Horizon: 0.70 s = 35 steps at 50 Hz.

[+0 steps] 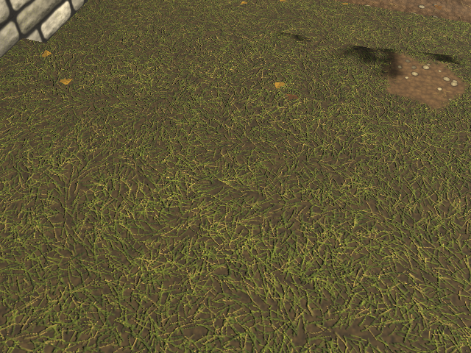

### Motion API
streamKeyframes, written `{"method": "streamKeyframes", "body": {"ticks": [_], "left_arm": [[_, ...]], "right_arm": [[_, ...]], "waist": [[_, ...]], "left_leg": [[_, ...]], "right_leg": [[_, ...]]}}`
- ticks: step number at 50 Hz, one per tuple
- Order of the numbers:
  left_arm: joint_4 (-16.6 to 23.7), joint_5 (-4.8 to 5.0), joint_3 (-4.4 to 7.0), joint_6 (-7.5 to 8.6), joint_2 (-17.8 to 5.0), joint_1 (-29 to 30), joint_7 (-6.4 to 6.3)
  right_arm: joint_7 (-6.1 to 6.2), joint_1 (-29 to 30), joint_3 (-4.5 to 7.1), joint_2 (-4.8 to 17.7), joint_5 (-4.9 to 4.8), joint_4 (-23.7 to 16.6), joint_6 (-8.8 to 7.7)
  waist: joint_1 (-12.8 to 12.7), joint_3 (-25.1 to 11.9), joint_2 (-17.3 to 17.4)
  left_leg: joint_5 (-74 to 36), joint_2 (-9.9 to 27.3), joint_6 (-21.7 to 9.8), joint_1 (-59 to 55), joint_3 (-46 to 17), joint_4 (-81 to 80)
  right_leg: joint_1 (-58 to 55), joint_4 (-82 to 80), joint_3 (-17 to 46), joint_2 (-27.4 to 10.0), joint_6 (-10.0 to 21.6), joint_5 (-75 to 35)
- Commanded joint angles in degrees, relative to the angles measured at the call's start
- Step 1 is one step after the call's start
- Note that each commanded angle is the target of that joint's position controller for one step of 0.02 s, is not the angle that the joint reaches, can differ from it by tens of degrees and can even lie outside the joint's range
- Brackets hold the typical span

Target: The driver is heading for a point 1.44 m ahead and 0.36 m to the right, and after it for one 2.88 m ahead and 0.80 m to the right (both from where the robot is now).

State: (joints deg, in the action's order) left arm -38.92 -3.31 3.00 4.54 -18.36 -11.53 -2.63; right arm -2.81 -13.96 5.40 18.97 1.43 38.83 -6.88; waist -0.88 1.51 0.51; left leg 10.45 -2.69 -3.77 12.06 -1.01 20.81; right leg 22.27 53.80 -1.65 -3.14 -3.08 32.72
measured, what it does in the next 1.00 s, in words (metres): walks ahead: right foot, then left foot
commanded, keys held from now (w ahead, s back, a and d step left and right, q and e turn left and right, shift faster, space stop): no key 0.66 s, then w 0.34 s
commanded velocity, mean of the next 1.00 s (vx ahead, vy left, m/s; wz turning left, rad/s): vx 0.08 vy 0.00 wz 0.12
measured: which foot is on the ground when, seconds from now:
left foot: down 0.00-0.74, up 0.76-0.96, down 0.98-1.00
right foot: up 0.00-0.26, down 0.28-1.00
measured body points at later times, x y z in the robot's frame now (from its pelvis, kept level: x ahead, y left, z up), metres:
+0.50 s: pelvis +0.03 -0.03 -0.01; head +0.05 -0.03 +0.44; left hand +0.16 +0.23 -0.11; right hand +0.19 -0.27 -0.11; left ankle +0.00 +0.09 -0.75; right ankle +0.04 -0.15 -0.75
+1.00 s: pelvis +0.10 +0.00 -0.01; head +0.11 +0.01 +0.44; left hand +0.13 +0.28 -0.14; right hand +0.26 -0.24 -0.11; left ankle +0.10 +0.10 -0.75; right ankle +0.04 -0.15 -0.74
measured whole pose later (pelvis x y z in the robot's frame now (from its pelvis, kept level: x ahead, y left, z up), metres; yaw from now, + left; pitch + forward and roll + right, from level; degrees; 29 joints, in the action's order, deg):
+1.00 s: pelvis +0.10 +0.00 -0.01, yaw +5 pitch -1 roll +0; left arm -48.0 -3.7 1.4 3.8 -15.9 -18.6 0.1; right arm -3.1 -14.6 1.6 15.3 3.2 41.2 -6.9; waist -2.3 1.7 -0.7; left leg 15.2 -1.0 -3.4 13.6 2.5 29.8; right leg 6.5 29.7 -1.8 -3.7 3.4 22.7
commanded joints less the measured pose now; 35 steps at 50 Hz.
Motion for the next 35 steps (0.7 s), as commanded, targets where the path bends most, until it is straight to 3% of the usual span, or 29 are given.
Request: {"method": "streamKeyframes", "body": {"ticks": [1, 3, 5, 9, 11, 12, 14, 15, 16, 17, 18, 20, 24, 33, 34, 35], "left_arm": [[2.91, -0.34, 1.74, 0.09, -7.43, -0.85, 0.29], [0.77, 0.26, 1.39, -0.99, -6.41, -3.97, 1.75], [-0.35, 0.44, 0.83, -1.75, -5.41, -4.29, 2.93], [-0.63, 0.61, -0.62, -2.17, -3.85, -1.44, 3.69], [-0.61, 1.27, -1.04, -1.65, -3.89, -0.19, 3.73], [-0.77, 1.87, -1.16, -1.21, -4.0, -0.35, 3.82], [-0.38, 3.28, -1.58, -0.26, -3.93, 0.78, 4.2], [1.04, 3.43, -1.61, 0.39, -5.11, 0.89, 4.18], [2.42, 4.19, -1.77, 1.19, -7.63, 4.46, 4.88], [1.85, 3.75, -2.1, 1.04, -6.48, 7.6, 6.07], [1.12, 3.66, -1.71, 0.64, -6.27, 6.37, 6.94], [1.05, 3.68, -1.43, 0.49, -6.29, 5.53, 7.25], [1.27, 3.72, -1.61, 1.02, -5.09, 5.96, 7.08], [1.73, 3.42, -1.06, 0.93, -4.87, 8.44, 7.38], [1.27, 3.37, -0.98, 0.74, -4.88, 7.48, 7.27], [0.74, 2.65, 0.12, 0.46, -7.2, 5.36, 6.65]], "right_arm": [[0.43, 2.19, 1.65, 7.25, -0.63, -5.15, 0.02], [0.37, 4.06, 1.62, 7.84, 0.24, -6.79, 0.2], [0.18, 3.89, 1.63, 8.02, 0.47, -7.38, 0.02], [-0.97, 2.22, 1.45, 7.26, -0.42, -7.43, 0.16], [-1.64, 2.08, 1.2, 7.07, -0.91, -7.18, 0.63], [-2.05, 3.13, 0.8, 6.68, -1.32, -7.04, 1.0], [-3.2, 4.14, -0.74, 3.89, -1.74, -6.24, 1.62], [-3.33, 3.08, -1.52, 1.92, -1.68, -6.19, 1.88], [-2.95, -4.84, -1.78, 0.85, -1.79, -5.11, 1.98], [-2.37, -5.27, -1.33, 2.72, -1.27, -4.11, 2.54], [-1.83, -0.94, -0.89, 4.74, -1.5, -4.8, 3.13], [-1.3, -0.07, -0.58, 6.26, -1.52, -4.87, 3.42], [-0.67, 1.32, -1.34, 4.15, -1.99, -5.4, 3.0], [-0.28, -0.76, -1.45, 5.18, -1.94, -3.28, 3.35], [-0.15, -2.08, -1.45, 5.27, -1.86, -2.67, 3.58], [0.4, -2.72, -0.89, 6.85, -1.15, -2.55, 3.86]], "waist": [[-1.8, -5.09, 4.91], [-2.41, -5.49, 4.96], [-1.6, -4.99, 4.44], [1.54, -3.86, 3.51], [2.57, -4.01, 3.24], [1.83, -4.14, 2.6], [0.11, -5.01, 1.4], [-0.22, -7.97, -0.19], [4.49, -11.15, -5.69], [5.9, -8.92, -4.06], [3.6, -5.64, -2.51], [2.04, -4.89, -2.5], [0.82, -4.87, -2.46], [0.8, -5.43, -2.37], [0.88, -5.14, -2.59], [0.22, -3.23, -3.0]], "left_leg": [[-32.26, 16.49, -12.93, -4.96, -13.11, -6.48], [-30.75, 15.06, -12.48, -1.37, -11.16, -6.96], [-26.52, 14.03, -11.64, -0.43, -10.42, -6.53], [-16.75, 15.34, -11.21, -2.63, -13.8, -2.55], [-12.67, 15.33, -10.98, -2.74, -15.84, -0.41], [-10.3, 14.5, -10.27, -1.65, -16.15, 1.06], [-8.81, 11.09, -6.8, 2.26, -16.55, 3.58], [-5.41, 7.54, -2.77, 3.28, -15.28, 5.63], [2.98, 2.14, 2.57, 1.73, -9.02, 6.13], [3.15, 1.41, 4.87, -3.14, -5.47, 4.95], [1.64, 1.5, 4.45, -3.2, -5.53, 4.89], [1.51, 1.32, 2.77, 1.59, -6.22, 4.66], [-1.36, 1.61, 2.6, 3.76, -6.89, 3.99], [-5.15, 2.07, 3.88, 5.57, -6.09, 3.79], [-0.25, 1.99, 3.75, 5.73, -5.96, 2.93], [9.33, 1.15, 2.42, 8.06, -5.48, 3.06]], "right_leg": [[7.08, 6.52, 3.81, -0.73, -0.34, -4.99], [4.0, 5.31, 2.66, 0.17, -0.86, -11.83], [2.87, 0.54, 2.08, -0.11, -1.7, -14.69], [2.72, -11.22, 2.75, -2.16, -2.08, -14.08], [1.32, -16.91, 1.54, -1.86, -1.96, -15.84], [-1.14, -21.35, 0.59, -1.41, -1.52, -19.58], [-8.7, -28.76, 0.53, -1.54, 0.8, -31.38], [-13.0, -27.9, 3.06, -5.1, 4.29, -40.94], [-14.11, -29.36, 8.88, -10.61, 11.65, -45.11], [-6.68, -28.93, 8.07, -8.48, 11.13, -33.62], [-3.05, -29.04, 5.03, -5.23, 7.6, -26.72], [-6.81, -27.51, 3.39, -3.64, 5.81, -25.0], [-10.13, -26.64, 3.8, -4.41, 6.81, -26.53], [-15.53, -24.25, 3.16, -3.26, 5.96, -33.3], [-15.61, -25.4, 3.45, -3.2, 6.13, -27.42], [-15.61, -26.9, 3.96, -3.05, 7.78, -16.28]]}}
Velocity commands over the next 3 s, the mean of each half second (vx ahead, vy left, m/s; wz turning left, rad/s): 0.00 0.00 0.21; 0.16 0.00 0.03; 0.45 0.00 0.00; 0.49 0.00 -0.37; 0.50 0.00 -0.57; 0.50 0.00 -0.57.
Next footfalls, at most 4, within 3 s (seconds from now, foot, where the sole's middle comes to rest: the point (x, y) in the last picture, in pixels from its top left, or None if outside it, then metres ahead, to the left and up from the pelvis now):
0.28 right None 0.08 -0.15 -0.78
0.98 left None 0.13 0.10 -0.78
1.56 right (279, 328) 0.60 -0.10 -0.92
1.98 left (215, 248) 0.88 0.12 -0.92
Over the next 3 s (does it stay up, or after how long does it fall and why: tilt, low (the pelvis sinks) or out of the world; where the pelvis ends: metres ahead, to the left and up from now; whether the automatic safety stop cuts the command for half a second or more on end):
stays up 1.19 -0.24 -0.27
